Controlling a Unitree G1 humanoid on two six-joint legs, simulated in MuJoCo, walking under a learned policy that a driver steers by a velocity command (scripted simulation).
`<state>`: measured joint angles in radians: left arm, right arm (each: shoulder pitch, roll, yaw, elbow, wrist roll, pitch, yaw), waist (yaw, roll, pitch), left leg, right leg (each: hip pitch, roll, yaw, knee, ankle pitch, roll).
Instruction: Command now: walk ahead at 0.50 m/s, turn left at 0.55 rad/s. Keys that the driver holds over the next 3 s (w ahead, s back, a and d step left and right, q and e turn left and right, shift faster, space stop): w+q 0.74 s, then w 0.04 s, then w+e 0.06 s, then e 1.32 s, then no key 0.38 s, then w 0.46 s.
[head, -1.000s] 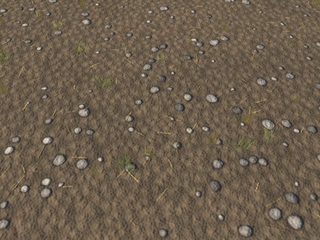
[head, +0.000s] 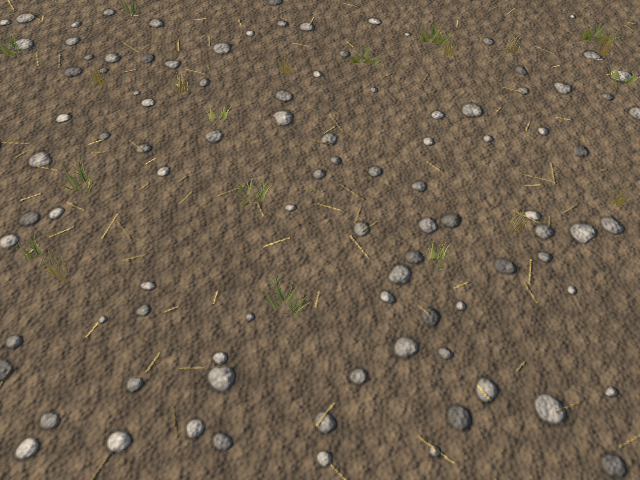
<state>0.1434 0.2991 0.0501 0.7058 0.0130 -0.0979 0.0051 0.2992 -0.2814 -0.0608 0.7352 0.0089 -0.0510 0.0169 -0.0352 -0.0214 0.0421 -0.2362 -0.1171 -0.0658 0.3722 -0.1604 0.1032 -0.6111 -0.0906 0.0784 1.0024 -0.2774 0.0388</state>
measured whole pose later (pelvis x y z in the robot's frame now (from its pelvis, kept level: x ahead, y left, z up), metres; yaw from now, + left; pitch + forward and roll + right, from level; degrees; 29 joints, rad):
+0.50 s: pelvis +0.28 -0.05 +0.00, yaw +18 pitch +1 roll -2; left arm 0.29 0.26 0.06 0.79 0.01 -0.10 -0.01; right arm 0.23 -0.32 -0.08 0.66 0.02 -0.01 0.00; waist 0.05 0.06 0.03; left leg -0.64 0.07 -0.07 1.08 -0.25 -0.01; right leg -0.14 0.03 -0.10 0.33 -0.20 -0.03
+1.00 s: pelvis +0.51 +0.11 +0.00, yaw +28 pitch +1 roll +0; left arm 0.19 0.32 0.05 0.80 -0.02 -0.06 0.00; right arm 0.24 -0.25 -0.05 0.71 -0.02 -0.07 0.02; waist -0.01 -0.04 0.07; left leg -0.20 -0.07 0.06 0.36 -0.17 0.09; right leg -0.62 -0.10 0.04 1.08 -0.28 0.04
